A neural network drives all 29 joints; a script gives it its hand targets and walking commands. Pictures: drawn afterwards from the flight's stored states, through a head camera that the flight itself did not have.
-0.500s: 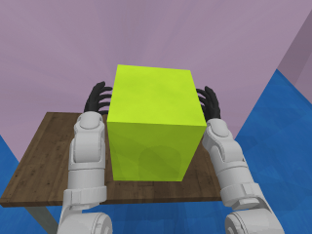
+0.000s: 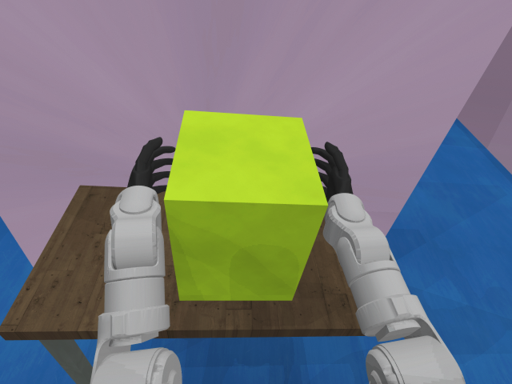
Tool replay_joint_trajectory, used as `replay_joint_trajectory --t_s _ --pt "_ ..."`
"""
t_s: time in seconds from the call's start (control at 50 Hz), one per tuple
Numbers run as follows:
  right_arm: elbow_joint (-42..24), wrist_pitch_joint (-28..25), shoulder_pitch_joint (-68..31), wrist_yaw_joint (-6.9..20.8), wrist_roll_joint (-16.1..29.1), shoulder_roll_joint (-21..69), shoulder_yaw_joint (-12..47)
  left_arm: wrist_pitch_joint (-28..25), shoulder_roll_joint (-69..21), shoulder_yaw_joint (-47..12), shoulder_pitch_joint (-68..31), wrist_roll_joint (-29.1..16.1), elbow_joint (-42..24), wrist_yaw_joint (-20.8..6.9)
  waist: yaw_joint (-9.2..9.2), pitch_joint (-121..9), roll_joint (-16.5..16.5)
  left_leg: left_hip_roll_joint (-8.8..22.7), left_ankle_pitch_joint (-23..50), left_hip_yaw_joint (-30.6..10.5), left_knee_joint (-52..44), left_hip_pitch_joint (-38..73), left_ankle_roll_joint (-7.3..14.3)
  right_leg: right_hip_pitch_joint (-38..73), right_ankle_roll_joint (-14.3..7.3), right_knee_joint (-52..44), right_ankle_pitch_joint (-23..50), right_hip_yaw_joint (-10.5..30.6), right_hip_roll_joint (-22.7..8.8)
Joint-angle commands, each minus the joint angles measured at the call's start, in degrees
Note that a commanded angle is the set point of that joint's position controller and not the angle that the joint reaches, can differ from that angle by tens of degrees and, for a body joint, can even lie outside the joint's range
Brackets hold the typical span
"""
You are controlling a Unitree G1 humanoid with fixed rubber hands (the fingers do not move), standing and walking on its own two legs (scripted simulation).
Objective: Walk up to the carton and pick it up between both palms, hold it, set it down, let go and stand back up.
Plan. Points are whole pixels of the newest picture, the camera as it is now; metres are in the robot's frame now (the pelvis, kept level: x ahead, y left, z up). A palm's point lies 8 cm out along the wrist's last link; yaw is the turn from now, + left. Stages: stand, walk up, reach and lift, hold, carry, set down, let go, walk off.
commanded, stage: hold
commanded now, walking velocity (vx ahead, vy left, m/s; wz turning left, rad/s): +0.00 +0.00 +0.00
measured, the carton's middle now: (240, 209) +0.39 +0.02 +0.10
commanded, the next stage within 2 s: none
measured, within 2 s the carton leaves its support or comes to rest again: neither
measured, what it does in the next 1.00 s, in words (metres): stands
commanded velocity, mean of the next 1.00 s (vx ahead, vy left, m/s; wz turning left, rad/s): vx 0.00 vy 0.00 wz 0.00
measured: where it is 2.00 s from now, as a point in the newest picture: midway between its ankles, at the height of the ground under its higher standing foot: outside the picture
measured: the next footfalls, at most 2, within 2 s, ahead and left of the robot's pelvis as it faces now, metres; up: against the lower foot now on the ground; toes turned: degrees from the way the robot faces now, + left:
none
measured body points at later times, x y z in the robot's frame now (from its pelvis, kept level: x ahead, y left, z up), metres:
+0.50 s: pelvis +0.00 +0.01 +0.00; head -0.06 +0.04 +0.45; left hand +0.37 +0.16 +0.19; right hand +0.37 -0.14 +0.19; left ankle +0.04 +0.13 -0.75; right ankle +0.00 -0.12 -0.75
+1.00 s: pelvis +0.00 +0.01 +0.00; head -0.05 +0.03 +0.45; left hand +0.37 +0.15 +0.19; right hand +0.36 -0.15 +0.16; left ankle +0.04 +0.13 -0.75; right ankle +0.00 -0.12 -0.75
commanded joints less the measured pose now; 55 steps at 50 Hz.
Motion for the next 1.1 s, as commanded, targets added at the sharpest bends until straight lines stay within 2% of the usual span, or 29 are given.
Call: replay_joint_trajectory --t_s 0.0,0.04,0.08,0.16,0.24,0.28,0.3,0.34,0.36,0.4,0.44,0.48,0.5,0.52,0.58,0.6,0.66,0.7,0.74,0.76,0.8,0.82,0.86,0.9,0.96,1.0,1.02,1.06,1.08 --pt "-25.3 -6.2 -37.6 5.5 4.0 27.3 18.4 -6.3 -29.9 -35.4 -38.7 -15.0 -15.9 -7.1 -5.65 -27.7 13.1 -2.9 21.4 2.9 4.3 15.0 -3.1 -1.5 2.3 0.5 15.6 -2.1 3.0" --pt "-26.0 -6.1 -37.6 5.7 3.9 26.4 18.9 -6.2 -29.2 -36.4 -38.0 -15.1 -15.3 -6.3 -5.34 -27.4 13.6 -2.7 20.7 2.5 4.4 14.7 -3.2 -2.7 2.0 0.3 13.5 -2.2 2.9" --pt "-24.2 -5.5 -38.3 6.3 3.5 25.5 18.2 -5.3 -28.5 -34.9 -37.4 -13.4 -12.2 -6.0 -3.87 -24.8 13.7 -2.8 15.9 3.0 3.0 13.3 -2.4 -3.9 1.7 -0.4 7.9 -2.5 2.8" --pt "-21.8 -4.9 -41.8 7.8 3.1 26.1 18.4 -4.3 -27.7 -30.2 -37.4 -10.3 -6.6 -5.7 -0.22 -19.9 9.3 -2.7 8.6 3.6 0.1 9.1 -0.1 -4.2 1.4 -1.2 1.3 -2.6 2.7" --pt "-25.6 -5.4 -48.6 8.3 5.1 28.5 22.1 -4.5 -28.5 -27.7 -36.8 -10.6 -4.0 -5.0 3.16 -23.9 4.1 -2.6 10.5 3.8 -0.4 8.8 1.5 -2.4 1.7 -1.0 4.2 -2.4 3.7" --pt "-26.1 -5.7 -48.8 8.1 5.2 28.8 22.7 -5.0 -28.8 -27.5 -37.1 -11.2 -4.5 -4.7 3.04 -26.7 3.3 -2.6 12.5 3.9 0.1 10.0 1.6 -1.9 1.8 -0.8 6.5 -2.5 4.0" --pt "-25.3 -5.4 -48.7 8.0 5.5 28.7 22.9 -5.0 -28.7 -26.5 -35.9 -10.7 -3.3 -4.5 3.71 -26.0 2.7 -2.5 13.1 4.1 0.0 10.0 1.7 -1.8 1.8 -1.0 7.1 -2.3 4.3" --pt "-21.4 -4.5 -45.8 7.7 5.1 27.7 21.0 -4.3 -27.7 -24.2 -34.3 -9.2 -1.5 -5.1 2.86 -22.8 2.2 -2.8 11.6 4.3 -0.5 9.4 2.1 -1.7 2.0 -1.5 6.8 -2.0 4.1" --pt "-19.3 -4.1 -44.1 7.5 4.0 26.9 19.8 -4.0 -27.2 -23.2 -34.1 -8.8 -1.1 -5.6 1.86 -21.3 1.8 -2.8 10.5 4.4 -0.9 9.1 2.1 -1.3 1.9 -1.7 6.7 -2.1 3.8" --pt "-14.4 -3.1 -41.3 7.4 3.0 26.5 17.2 -3.6 -26.3 -21.5 -34.0 -7.7 0.4 -6.8 0.78 -16.0 1.6 -2.9 6.5 4.8 -2.2 7.4 2.3 -2.3 2.0 -2.4 3.6 -1.9 3.5" --pt "-10.6 -2.6 -39.7 7.4 2.2 26.4 14.6 -3.2 -26.5 -21.5 -35.6 -6.6 0.9 -7.8 -0.68 -12.7 3.0 -3.0 3.3 5.1 -3.1 6.2 1.9 -2.9 1.9 -3.0 0.6 -2.0 3.1" --pt "-9.4 -3.1 -40.0 7.3 1.1 27.0 12.4 -3.5 -27.0 -23.3 -38.0 -7.4 0.8 -8.7 -2.16 -11.1 5.0 -2.9 1.7 5.4 -3.2 5.0 1.3 -3.1 1.8 -2.8 -0.3 -1.9 2.8" --pt "-10.8 -3.6 -40.3 7.3 0.9 27.5 12.4 -3.7 -27.3 -23.8 -38.1 -8.0 0.0 -8.8 -2.34 -12.3 5.3 -3.1 2.8 5.4 -2.8 4.9 1.2 -2.6 1.8 -2.6 1.1 -2.0 2.7" --pt "-11.5 -4.2 -40.3 7.1 0.9 27.8 12.4 -4.2 -27.9 -25.6 -39.1 -8.8 -1.6 -8.8 -3.20 -14.3 6.9 -3.1 5.0 5.3 -1.9 6.0 0.5 -2.0 1.9 -2.0 3.4 -1.9 2.6" --pt "-19.6 -6.2 -40.6 6.4 2.8 28.1 15.7 -5.6 -30.1 -31.4 -39.2 -12.9 -9.2 -7.9 -5.08 -23.6 10.7 -3.0 17.1 4.0 2.2 12.2 -1.8 -1.0 2.1 -0.1 13.5 -2.1 2.9" --pt "-23.9 -6.6 -40.6 6.0 4.1 28.9 18.0 -6.3 -30.1 -33.8 -40.1 -14.5 -14.0 -7.5 -5.35 -28.5 11.5 -3.3 22.0 3.6 4.0 14.3 -2.4 0.5 2.6 0.7 18.4 -2.1 2.9" --pt "-29.4 -6.6 -38.6 4.8 5.3 28.5 21.4 -7.0 -29.0 -36.7 -38.5 -15.9 -18.3 -6.2 -5.50 -32.7 13.0 -3.5 27.2 2.5 6.3 15.9 -3.3 1.9 3.1 1.8 25.3 -1.6 2.6" --pt "-31.6 -6.0 -38.1 4.6 6.0 28.2 23.6 -6.4 -27.4 -36.4 -36.2 -15.3 -18.3 -5.9 -3.99 -31.9 12.2 -3.7 24.9 2.3 5.9 15.0 -2.5 1.6 3.4 1.7 25.2 -1.6 2.2" --pt "-28.0 -4.5 -35.8 4.8 5.5 27.0 23.4 -5.0 -25.5 -33.1 -33.6 -12.3 -14.8 -6.2 -2.21 -25.8 10.7 -4.0 19.5 2.7 4.0 12.3 -1.1 1.5 3.3 0.6 21.4 -1.3 1.6" --pt "-27.9 -4.2 -37.4 5.1 5.7 26.8 23.7 -4.3 -25.0 -30.9 -32.8 -10.9 -12.3 -6.5 -0.58 -23.5 8.8 -3.9 16.6 3.0 2.8 11.1 -0.1 0.8 3.4 0.1 17.9 -1.4 1.7" --pt "-23.3 -2.9 -37.8 5.9 4.8 26.1 22.2 -3.0 -24.2 -27.1 -31.7 -7.9 -7.0 -7.0 0.98 -17.1 6.3 -3.8 9.8 3.9 -0.1 8.3 1.2 -0.3 2.7 -1.4 9.1 -1.8 2.1" --pt "-23.4 -3.0 -39.0 6.4 4.7 26.0 21.8 -2.6 -24.9 -26.3 -31.7 -7.4 -6.2 -7.2 1.43 -16.2 5.5 -3.5 8.0 4.2 -1.1 7.7 1.7 -0.9 2.4 -1.7 6.1 -2.2 2.3" --pt "-22.5 -3.3 -41.7 7.3 4.7 26.9 21.1 -2.7 -25.0 -23.9 -33.5 -7.4 -4.4 -7.3 2.71 -15.9 3.2 -3.2 5.7 4.7 -2.4 6.4 2.3 -1.2 2.2 -2.1 1.9 -2.3 2.9" --pt "-24.3 -4.2 -45.1 7.7 5.0 28.4 22.2 -3.4 -26.2 -23.6 -34.5 -8.7 -4.2 -6.9 3.93 -19.1 1.5 -2.9 7.9 4.7 -2.1 7.2 2.3 -1.3 1.9 -1.7 2.7 -2.6 3.5" --pt "-26.3 -5.3 -47.2 7.4 5.2 28.4 22.5 -4.2 -27.8 -25.4 -34.8 -10.8 -4.2 -6.3 2.60 -23.5 1.2 -2.8 13.7 4.3 -0.5 9.8 1.7 -1.1 2.0 -1.2 8.1 -2.9 4.3" --pt "-26.1 -5.7 -46.7 6.9 5.0 27.9 21.6 -4.6 -28.8 -27.3 -34.9 -11.7 -5.1 -6.1 1.14 -26.1 3.2 -2.6 14.4 4.2 0.5 11.7 0.9 -1.6 1.9 -1.0 9.0 -2.7 4.4" --pt "-24.2 -5.5 -45.6 6.9 4.5 27.5 20.4 -4.6 -28.4 -27.0 -35.5 -11.8 -4.0 -6.2 0.35 -23.9 3.3 -2.5 13.1 4.2 0.3 10.9 0.8 -2.5 1.8 -1.3 7.7 -2.5 4.4" --pt "-16.1 -4.2 -40.8 6.9 2.5 25.6 16.4 -3.8 -27.7 -25.5 -35.1 -9.4 -1.9 -6.7 -1.21 -17.2 5.3 -2.4 7.8 4.5 -1.2 8.9 0.5 -3.3 1.4 -2.1 3.3 -2.4 3.6" --pt "-14.4 -4.0 -39.0 7.0 1.9 25.5 14.6 -3.7 -28.2 -25.8 -35.5 -9.2 -3.0 -7.1 -1.93 -15.9 6.3 -2.3 6.9 4.5 -1.5 8.4 0.1 -3.0 1.3 -1.9 2.5 -2.5 3.5"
